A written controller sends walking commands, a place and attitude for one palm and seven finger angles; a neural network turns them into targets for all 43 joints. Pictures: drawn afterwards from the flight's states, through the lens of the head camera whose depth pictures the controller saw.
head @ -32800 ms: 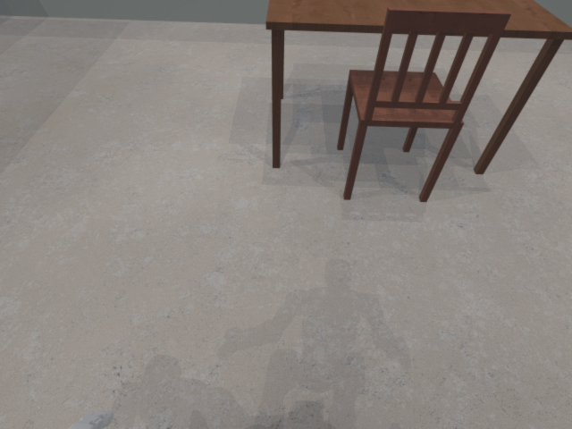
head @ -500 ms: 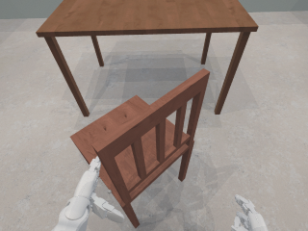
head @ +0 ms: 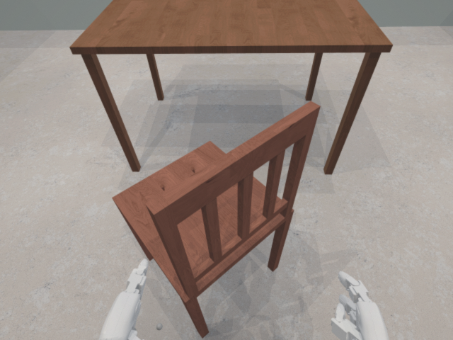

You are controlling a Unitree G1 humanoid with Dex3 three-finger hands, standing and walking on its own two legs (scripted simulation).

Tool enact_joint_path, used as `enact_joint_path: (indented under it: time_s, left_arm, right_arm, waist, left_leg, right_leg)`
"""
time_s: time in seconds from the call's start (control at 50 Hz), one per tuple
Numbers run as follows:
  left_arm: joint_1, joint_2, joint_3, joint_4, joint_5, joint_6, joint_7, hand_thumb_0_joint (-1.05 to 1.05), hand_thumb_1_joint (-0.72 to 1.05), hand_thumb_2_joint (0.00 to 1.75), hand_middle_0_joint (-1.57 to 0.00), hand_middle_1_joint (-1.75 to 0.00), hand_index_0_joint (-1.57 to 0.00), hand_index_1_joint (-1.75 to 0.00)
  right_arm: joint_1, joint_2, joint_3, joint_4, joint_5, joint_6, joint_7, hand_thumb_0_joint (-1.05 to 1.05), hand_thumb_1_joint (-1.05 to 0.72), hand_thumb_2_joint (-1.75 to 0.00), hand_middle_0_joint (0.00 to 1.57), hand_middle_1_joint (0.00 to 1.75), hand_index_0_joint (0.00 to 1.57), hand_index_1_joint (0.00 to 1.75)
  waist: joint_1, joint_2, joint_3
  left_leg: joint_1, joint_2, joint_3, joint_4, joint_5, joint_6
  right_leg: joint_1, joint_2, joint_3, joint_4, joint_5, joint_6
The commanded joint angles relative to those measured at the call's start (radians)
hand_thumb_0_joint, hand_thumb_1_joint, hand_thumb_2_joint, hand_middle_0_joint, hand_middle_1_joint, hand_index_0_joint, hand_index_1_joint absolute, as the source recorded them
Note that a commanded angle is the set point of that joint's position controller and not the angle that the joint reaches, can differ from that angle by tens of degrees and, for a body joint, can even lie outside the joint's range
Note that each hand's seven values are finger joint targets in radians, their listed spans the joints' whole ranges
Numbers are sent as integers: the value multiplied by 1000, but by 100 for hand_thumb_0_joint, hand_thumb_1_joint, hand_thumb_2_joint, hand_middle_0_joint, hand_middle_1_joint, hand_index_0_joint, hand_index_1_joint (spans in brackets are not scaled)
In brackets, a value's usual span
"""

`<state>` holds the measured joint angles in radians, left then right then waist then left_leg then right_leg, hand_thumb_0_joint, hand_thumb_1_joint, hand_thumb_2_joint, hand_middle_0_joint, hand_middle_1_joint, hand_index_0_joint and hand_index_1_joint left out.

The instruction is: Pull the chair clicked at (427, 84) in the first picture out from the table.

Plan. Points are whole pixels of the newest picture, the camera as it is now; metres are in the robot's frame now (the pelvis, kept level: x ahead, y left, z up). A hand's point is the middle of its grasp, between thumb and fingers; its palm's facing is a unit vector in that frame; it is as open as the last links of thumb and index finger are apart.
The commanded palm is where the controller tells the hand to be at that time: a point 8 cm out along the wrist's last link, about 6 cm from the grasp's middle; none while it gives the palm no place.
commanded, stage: draw the fingers out of the gap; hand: left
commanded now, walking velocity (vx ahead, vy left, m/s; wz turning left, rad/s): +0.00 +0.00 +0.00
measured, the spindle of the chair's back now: (244, 207) +0.41 -0.02 -0.05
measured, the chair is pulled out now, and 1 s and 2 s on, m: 0.52 0.52 0.52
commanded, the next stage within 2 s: draw the hand back to the body in 0.12 s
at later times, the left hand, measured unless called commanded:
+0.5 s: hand (134, 327) +0.15 +0.14 +0.05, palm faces +0.04 -1.00 -0.03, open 17.5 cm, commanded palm +0.10 +0.20 +0.06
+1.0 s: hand (60, 304) +0.16 +0.22 +0.11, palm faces +0.29 -0.88 -0.37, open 15.4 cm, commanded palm +0.12 +0.26 +0.14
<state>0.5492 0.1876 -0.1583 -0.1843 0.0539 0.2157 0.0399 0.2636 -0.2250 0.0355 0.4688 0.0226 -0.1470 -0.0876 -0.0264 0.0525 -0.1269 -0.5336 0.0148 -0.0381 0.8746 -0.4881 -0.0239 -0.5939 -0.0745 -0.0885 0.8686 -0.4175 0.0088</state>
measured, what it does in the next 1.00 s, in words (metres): stands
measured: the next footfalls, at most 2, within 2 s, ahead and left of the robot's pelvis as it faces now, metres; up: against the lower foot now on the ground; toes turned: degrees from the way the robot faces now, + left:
none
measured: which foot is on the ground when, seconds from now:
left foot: down 0.00-1.00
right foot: down 0.00-1.00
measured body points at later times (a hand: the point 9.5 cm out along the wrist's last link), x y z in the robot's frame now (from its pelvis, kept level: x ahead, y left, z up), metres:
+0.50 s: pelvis -0.02 +0.00 -0.03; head +0.01 +0.00 +0.42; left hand +0.14 +0.19 +0.06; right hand +0.17 -0.23 -0.09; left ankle -0.03 +0.14 -0.70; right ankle +0.01 -0.12 -0.70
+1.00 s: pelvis -0.01 +0.00 +0.02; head -0.02 -0.01 +0.47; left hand +0.14 +0.26 +0.13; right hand +0.17 -0.22 -0.05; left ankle -0.03 +0.14 -0.70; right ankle +0.01 -0.12 -0.70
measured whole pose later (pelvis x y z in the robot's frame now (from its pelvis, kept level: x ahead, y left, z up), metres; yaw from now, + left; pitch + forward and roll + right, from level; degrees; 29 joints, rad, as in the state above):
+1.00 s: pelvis -0.01 +0.00 +0.02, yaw +0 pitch -1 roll -1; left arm 0.65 0.29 0.11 -0.41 -0.04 -0.03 0.16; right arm 0.24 -0.22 0.02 0.60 0.02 -0.19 -0.14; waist 0.04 0.07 -0.03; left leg -0.28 0.03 -0.04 0.71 -0.42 -0.02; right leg -0.32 -0.06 -0.10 0.67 -0.33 0.01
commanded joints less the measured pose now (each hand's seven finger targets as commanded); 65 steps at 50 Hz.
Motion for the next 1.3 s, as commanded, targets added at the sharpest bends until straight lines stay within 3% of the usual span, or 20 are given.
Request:
enact_joint_path:
  time_s: [0.0, 0.08, 0.18, 0.22, 0.24, 0.26, 0.32, 0.44, 0.48, 0.58, 0.72, 0.74, 0.76, 0.8, 0.88, 0.94, 0.98, 1.08, 1.18, 1.28]
  left_arm:
    - [87, 56, 19, -260, 12, -64, 0, 0, -55, 20, 0, 0, 0, 0]
    - [126, 84, 42, -271, 18, -72, -3, 0, -55, 20, 0, 0, 0, 0]
    - [205, 77, 32, -324, 26, -91, -5, 0, -55, 20, 0, 0, 0, 0]
    - [245, 72, 30, -331, 22, -98, -11, 0, -55, 20, 0, 0, 0, 0]
    - [165, -40, 54, -450, -155, -220, -28, 0, -55, 20, 0, 0, 0, 0]
    - [203, 20, 94, -384, -152, -274, -36, 0, -55, 20, 0, 0, 0, 0]
    - [221, 26, 134, -428, -196, -407, -60, 0, -55, 20, 0, 0, 0, 0]
    - [186, 34, 152, -372, -213, -642, -145, 0, -55, 20, 0, 0, 0, 0]
    - [253, 64, 192, -341, -212, -608, -170, 0, -55, 20, 0, 0, 0, 0]
    - [199, 109, 280, -428, -276, -487, -164, 0, -55, 20, 0, 0, 0, 0]
    - [111, 141, 338, -432, -318, -487, -178, 0, -37, 29, -2, -4, -2, -4]
    - [171, 309, 415, -403, -156, -396, -29, 0, -33, 31, -3, -5, -3, -5]
    - [157, 206, 342, -469, -138, -364, 26, 0, -30, 32, -4, -5, -4, -5]
    - [128, 189, 330, -435, -107, -323, 86, 0, -22, 36, -4, -7, -4, -7]
    - [66, 223, 351, -437, -86, -313, 128, 0, -8, 43, -7, -10, -7, -10]
    - [44, 233, 363, -463, -72, -322, 140, 0, 3, 48, -8, -12, -8, -12]
    - [33, 255, 393, -438, -69, -321, 146, 0, 10, 51, -9, -14, -9, -14]
    - [-1, 273, 438, -449, -69, -326, 141, 0, 28, 60, -12, -17, -12, -17]
    - [-30, 282, 488, -430, -80, -323, 133, 0, 47, 69, -14, -21, -14, -21]
    - [-56, 330, 564, -465, -84, -323, 133, 0, 65, 78, -16, -25, -16, -25]
  right_arm:
    - [-76, -106, -57, -184, 5, -65, -11, 0, -90, -90, 20, 30, 20, 30]
    - [-73, -104, -64, -183, 6, -64, -18, 0, -90, -90, 20, 30, 20, 30]
    - [-70, -95, -71, -196, 9, -71, -23, 0, -90, -90, 20, 30, 20, 30]
    - [-71, -91, -74, -196, 11, -71, -24, 0, -90, -90, 20, 30, 20, 30]
    - [-59, -82, -65, -195, 13, -105, -27, 0, -90, -90, 20, 30, 20, 30]
    - [-61, -90, -73, -157, 14, -125, -28, 0, -90, -90, 20, 30, 20, 30]
    - [-46, -82, -80, -128, 16, -161, -14, 0, -90, -90, 20, 30, 20, 30]
    - [-85, -80, -95, -101, 18, -175, 32, 0, -90, -90, 20, 30, 20, 30]
    - [-108, -87, -101, -122, 29, -156, 34, 0, -90, -90, 20, 30, 20, 30]
    - [-128, -82, -83, -144, 46, -138, -4, 0, -90, -90, 20, 30, 20, 30]
    - [-114, -89, -64, -93, 52, -190, -25, 0, -90, -90, 20, 30, 20, 30]
    - [-123, -76, -69, -80, 28, -144, -43, 0, -90, -90, 20, 30, 20, 30]
    - [-112, -64, -55, -99, 19, -133, -46, 0, -90, -90, 20, 30, 20, 30]
    - [-131, -63, -50, -71, 14, -112, -54, 0, -90, -90, 20, 30, 20, 30]
    - [-161, -80, -44, -47, 4, -96, -58, 0, -90, -90, 20, 30, 20, 30]
    - [-168, -83, -40, -37, -2, -106, -54, 0, -90, -90, 20, 30, 20, 30]
    - [-172, -87, -41, -18, -3, -106, -48, 0, -90, -90, 20, 30, 20, 30]
    - [-181, -87, -40, -4, -8, -101, -33, 0, -90, -90, 20, 30, 20, 30]
    - [-191, -88, -43, 10, -13, -84, -19, 0, -90, -90, 20, 30, 20, 30]
    - [-185, -90, -51, 22, -20, -68, -7, 0, -90, -90, 20, 30, 20, 30]
  waist:
    - [2, -42, -97]
    - [-3, -84, -66]
    - [7, -32, -81]
    - [4, -53, -80]
    - [0, -119, -62]
    - [11, -115, -69]
    - [29, 3, -107]
    - [30, -28, -84]
    - [49, -21, -104]
    - [48, -80, -85]
    - [36, -52, -19]
    - [99, -10, -40]
    - [67, -14, 0]
    - [59, -16, 53]
    - [64, -35, 93]
    - [71, 15, 84]
    - [75, -17, 97]
    - [80, 38, 111]
    - [86, -13, 115]
    - [95, 20, 47]
  left_leg:
    - [-12, -33, 10, -118, 279, 47]
    - [-49, -34, 7, -100, 247, 50]
    - [-53, -35, 6, -85, 249, 49]
    - [-62, -34, 9, -77, 246, 50]
    - [-73, -43, 2, -44, 245, 42]
    - [-85, -42, 6, -33, 228, 40]
    - [-76, -40, 8, -19, 262, 29]
    - [-182, -26, 2, 40, 199, 23]
    - [-177, -24, 10, 16, 166, 28]
    - [-148, -20, -2, -34, 119, 37]
    - [-68, -14, -2, -80, 131, 36]
    - [-4, 5, 10, -128, 135, 33]
    - [27, -1, 13, -154, 135, 34]
    - [77, 4, 18, -178, 145, 40]
    - [169, 8, 5, -266, 168, 43]
    - [243, 5, 3, -338, 217, 44]
    - [255, 6, -10, -376, 236, 38]
    - [318, 5, 2, -442, 341, 34]
    - [361, 14, 4, -474, 434, 31]
    - [427, 18, 15, -477, 585, 29]
  right_leg:
    - [133, 30, 7, -116, 224, -25]
    - [105, 37, 11, -114, 195, -23]
    - [87, 37, 8, -92, 182, -29]
    - [83, 36, 7, -89, 185, -27]
    - [53, 50, -22, -80, 203, -24]
    - [51, 52, -12, -70, 184, -27]
    - [44, 47, -8, -30, 196, -35]
    - [-23, 45, 14, 31, 122, -38]
    - [27, 39, 30, 0, 84, -38]
    - [96, 38, 40, -82, 6, -30]
    - [124, 36, 50, -166, -6, -25]
    - [211, 0, 103, -224, -2, -44]
    - [204, -8, 78, -248, 16, -38]
    - [214, -7, 64, -294, 18, -36]
    - [275, -3, 35, -357, 48, -35]
    - [333, 2, 21, -368, 125, -34]
    - [373, 12, 15, -384, 148, -37]
    - [448, 19, 18, -414, 264, -40]
    - [497, 29, 19, -436, 353, -38]
    - [557, 28, 25, -439, 476, -36]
